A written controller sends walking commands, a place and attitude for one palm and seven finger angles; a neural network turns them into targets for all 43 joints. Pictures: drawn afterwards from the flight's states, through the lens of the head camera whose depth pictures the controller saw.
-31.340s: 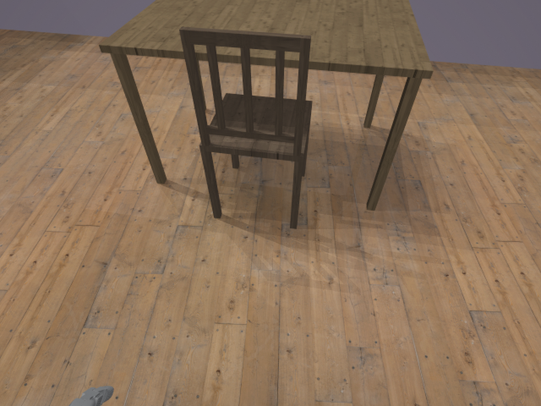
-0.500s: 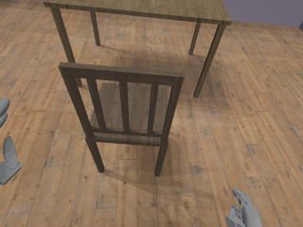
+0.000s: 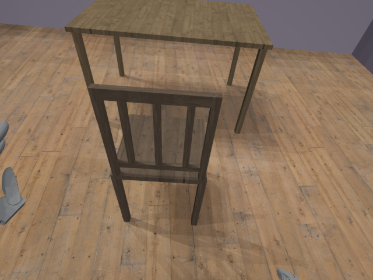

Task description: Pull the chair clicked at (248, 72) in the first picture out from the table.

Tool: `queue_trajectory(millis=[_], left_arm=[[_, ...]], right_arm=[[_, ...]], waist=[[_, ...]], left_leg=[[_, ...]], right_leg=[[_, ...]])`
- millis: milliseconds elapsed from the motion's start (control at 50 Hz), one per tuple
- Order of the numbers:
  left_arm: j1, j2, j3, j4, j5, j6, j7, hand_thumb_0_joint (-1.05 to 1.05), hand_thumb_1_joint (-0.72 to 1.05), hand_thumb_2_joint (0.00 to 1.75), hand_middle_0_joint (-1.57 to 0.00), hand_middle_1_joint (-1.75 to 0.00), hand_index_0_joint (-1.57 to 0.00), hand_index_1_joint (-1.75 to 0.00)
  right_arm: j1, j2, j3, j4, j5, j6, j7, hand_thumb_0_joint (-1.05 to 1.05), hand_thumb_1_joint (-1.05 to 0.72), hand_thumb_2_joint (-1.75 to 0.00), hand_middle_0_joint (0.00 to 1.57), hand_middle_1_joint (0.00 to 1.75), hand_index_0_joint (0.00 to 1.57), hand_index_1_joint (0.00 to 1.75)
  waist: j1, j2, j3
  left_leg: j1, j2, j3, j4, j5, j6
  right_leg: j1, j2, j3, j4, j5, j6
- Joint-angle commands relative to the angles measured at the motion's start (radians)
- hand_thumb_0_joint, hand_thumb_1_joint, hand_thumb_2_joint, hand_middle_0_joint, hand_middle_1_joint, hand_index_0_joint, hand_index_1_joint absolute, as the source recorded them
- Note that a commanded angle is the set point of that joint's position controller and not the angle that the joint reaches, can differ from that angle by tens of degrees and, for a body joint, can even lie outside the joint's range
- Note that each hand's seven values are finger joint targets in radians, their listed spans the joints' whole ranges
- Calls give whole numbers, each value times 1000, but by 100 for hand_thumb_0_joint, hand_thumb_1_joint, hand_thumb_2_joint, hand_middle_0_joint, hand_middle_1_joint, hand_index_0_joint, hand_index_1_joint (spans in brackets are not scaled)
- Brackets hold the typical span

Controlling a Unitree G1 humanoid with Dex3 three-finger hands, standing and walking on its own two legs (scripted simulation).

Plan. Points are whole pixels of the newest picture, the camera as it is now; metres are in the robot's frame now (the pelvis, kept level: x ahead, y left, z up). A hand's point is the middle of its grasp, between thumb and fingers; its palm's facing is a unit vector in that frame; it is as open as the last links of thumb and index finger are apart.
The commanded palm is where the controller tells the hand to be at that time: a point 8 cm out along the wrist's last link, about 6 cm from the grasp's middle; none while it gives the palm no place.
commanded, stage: stop stepping back and stand still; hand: left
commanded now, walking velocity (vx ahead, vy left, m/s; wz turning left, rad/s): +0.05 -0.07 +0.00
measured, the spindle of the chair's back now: (157, 137) +0.59 +0.11 -0.09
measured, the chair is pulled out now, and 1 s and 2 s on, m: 0.61 0.61 0.61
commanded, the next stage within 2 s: let the arm hang, fingers relaxed in 0.04 s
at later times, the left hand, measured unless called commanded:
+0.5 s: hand out of the picture +0.10 +0.14 -0.17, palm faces +0.08 -0.99 -0.11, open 6.8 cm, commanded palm none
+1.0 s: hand out of the picture +0.00 +0.16 -0.17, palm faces +0.03 -0.98 -0.21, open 7.4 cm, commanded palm none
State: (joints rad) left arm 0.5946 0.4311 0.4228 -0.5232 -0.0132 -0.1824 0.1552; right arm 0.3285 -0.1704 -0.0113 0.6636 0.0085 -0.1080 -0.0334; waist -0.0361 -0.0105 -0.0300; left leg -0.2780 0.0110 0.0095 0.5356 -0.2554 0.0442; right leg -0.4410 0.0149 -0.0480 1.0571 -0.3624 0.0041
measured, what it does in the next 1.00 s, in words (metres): steps on the spot: right foot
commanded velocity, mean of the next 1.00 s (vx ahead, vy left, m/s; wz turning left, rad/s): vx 0.00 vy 0.00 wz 0.00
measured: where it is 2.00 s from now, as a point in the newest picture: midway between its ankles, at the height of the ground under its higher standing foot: outside the picture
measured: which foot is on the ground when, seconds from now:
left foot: down 0.00-1.00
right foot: up 0.00-0.10, down 0.12-1.00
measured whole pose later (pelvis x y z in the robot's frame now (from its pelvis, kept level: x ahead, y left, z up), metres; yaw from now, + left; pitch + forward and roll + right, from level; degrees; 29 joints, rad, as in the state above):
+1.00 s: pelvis +0.00 -0.01 +0.00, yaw +0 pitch -2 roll +0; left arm 0.32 0.15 -0.01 1.04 0.00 0.02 0.03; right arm 0.32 -0.15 0.00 1.05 -0.01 0.01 -0.02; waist -0.01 0.03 0.06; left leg -0.20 0.01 0.02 0.47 -0.23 0.00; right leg -0.12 -0.04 -0.08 0.46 -0.31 0.00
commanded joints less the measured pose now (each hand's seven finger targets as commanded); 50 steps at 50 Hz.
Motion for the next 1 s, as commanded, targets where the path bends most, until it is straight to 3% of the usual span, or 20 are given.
queue_trajectory(millis=[0,60,100,120,140,180,220,240,280,300,320,340,400,480,520,540,600,660,800,980], left_arm=[[-39,191,139,-226,-14,-91,28,0,90,90,-20,-30,-20,-30],[-85,167,136,-117,-20,-81,22,0,90,90,-20,-30,-20,-30],[-95,163,131,-50,-22,-78,19,0,90,90,-20,-30,-20,-30],[2,-126,-245,593,77,93,-113,0,90,90,-20,-30,-20,-30],[-72,-118,-279,598,75,161,-135,0,90,90,-20,-30,-20,-30],[-157,-120,-294,655,57,175,-136,0,90,90,-20,-30,-20,-30],[-249,-97,-308,741,55,185,-137,0,90,90,-20,-30,-20,-30],[-282,-97,-322,793,51,193,-138,0,90,90,-20,-30,-20,-30],[-277,-112,-345,887,41,198,-142,0,90,90,-20,-30,-20,-30],[-271,-115,-352,938,40,199,-140,0,90,90,-20,-30,-20,-30],[-278,-110,-357,985,42,197,-137,0,90,90,-20,-30,-20,-30],[-291,-88,-360,1045,39,195,-136,0,90,90,-20,-30,-20,-30],[-271,-96,-374,1203,25,187,-130,0,90,90,-20,-30,-20,-30],[-264,-143,-374,1289,22,183,-121,0,90,90,-20,-30,-20,-30],[-273,-150,-381,1327,19,185,-123,0,90,90,-20,-30,-20,-30],[-282,-152,-384,1343,20,184,-124,0,90,90,-20,-30,-20,-30],[-291,-149,-391,1392,19,186,-126,0,90,90,-20,-30,-20,-30],[-286,-147,-395,1430,18,187,-124,0,90,90,-20,-30,-20,-30],[-260,-153,-403,1484,16,187,-119,0,90,90,-20,-30,-20,-30],[-222,-171,-408,1527,18,183,-115,0,90,90,-20,-30,-20,-30]], right_arm=[[-134,-145,-38,-151,0,-74,-21,0,-90,-90,20,30,20,30],[-129,-154,-37,-135,-5,-78,-30,0,-90,-90,20,30,20,30],[-121,-158,-49,-117,0,-69,-27,0,-90,-90,20,30,20,30],[-66,-205,-70,-18,-8,-25,41,0,-90,-90,20,30,20,30],[-13,-108,-69,-24,2,16,47,0,-90,-90,20,30,20,30],[-40,-157,-73,-13,-11,59,42,0,-90,-90,20,30,20,30],[-56,-138,-59,-21,-26,89,46,0,-90,-90,20,30,20,30],[-60,-137,-54,-9,-33,92,49,0,-90,-90,20,30,20,30],[-82,-171,-47,10,-47,89,44,0,-90,-90,20,30,20,30],[-98,-180,-42,25,-48,90,37,0,-90,-90,20,30,20,30],[-105,-175,-37,37,-48,92,31,0,-90,-90,20,30,20,30],[-96,-158,-31,61,-44,90,26,0,-90,-90,20,30,20,30],[-40,-140,-19,142,-32,86,17,0,-90,-90,20,30,20,30],[15,-116,-25,187,-30,91,2,0,-90,-90,20,30,20,30],[19,-110,-24,205,-27,95,1,0,-90,-90,20,30,20,30],[25,-108,-25,210,-25,98,0,0,-90,-90,20,30,20,30],[37,-115,-27,238,-22,104,2,0,-90,-90,20,30,20,30],[45,-110,-25,266,-22,106,5,0,-90,-90,20,30,20,30],[62,-96,-19,322,-22,107,7,0,-90,-90,20,30,20,30],[70,-67,-12,363,-20,103,5,0,-90,-90,20,30,20,30]], waist=[[21,270,-2],[20,221,-32],[13,70,-68],[6,-48,-94],[-23,-196,-148],[0,-294,-67],[-11,-330,24],[-17,-263,49],[13,-75,76],[33,-52,70],[40,-83,86],[38,-48,93],[31,157,5],[20,242,-90],[26,214,-60],[24,138,-36],[24,21,31],[25,-25,75],[26,-41,110],[27,13,131]], left_leg=[[38,191,-215,-259,-111,78],[75,165,-189,-162,-4,42],[5,116,-120,-49,11,15],[-151,44,-33,247,210,-12],[-120,3,-7,282,65,-27],[-144,13,-18,321,-188,-34],[-105,3,-12,211,-137,-20],[-55,14,-20,121,3,-12],[-37,88,-156,15,258,31],[-53,104,-161,-11,271,38],[-61,82,-123,-6,236,22],[-55,68,-116,7,285,13],[49,64,-81,-13,406,0],[151,82,-83,-19,471,2],[131,87,-93,-48,431,3],[115,90,-99,-58,408,6],[76,81,-89,-81,302,1],[66,74,-84,-106,228,1],[86,70,-78,-137,158,4],[80,70,-71,-150,125,3]], right_leg=[[85,-10,-36,-432,-77,-6],[239,12,-65,-758,17,-10],[373,-53,17,-783,181,-47],[397,-240,78,-568,765,-83],[379,-265,124,-536,926,-138],[229,-289,115,-543,598,-183],[133,-254,71,-558,396,-137],[92,-227,63,-536,315,-102],[91,-133,39,-479,230,-34],[144,-104,42,-510,197,-25],[177,-103,71,-562,187,-34],[192,-121,78,-565,265,-39],[276,-119,66,-555,343,-42],[323,-115,23,-588,368,-43],[329,-108,12,-611,322,-40],[333,-103,8,-625,323,-39],[321,-120,16,-656,297,-43],[299,-127,25,-675,250,-46],[254,-128,37,-698,175,-43],[234,-125,51,-709,148,-44]])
